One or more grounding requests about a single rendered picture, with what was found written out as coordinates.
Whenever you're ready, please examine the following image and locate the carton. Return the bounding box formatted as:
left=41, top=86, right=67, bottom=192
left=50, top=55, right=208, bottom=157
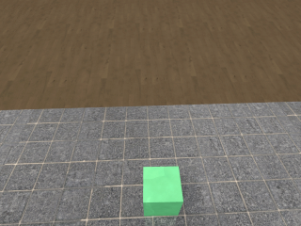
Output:
left=143, top=166, right=183, bottom=217

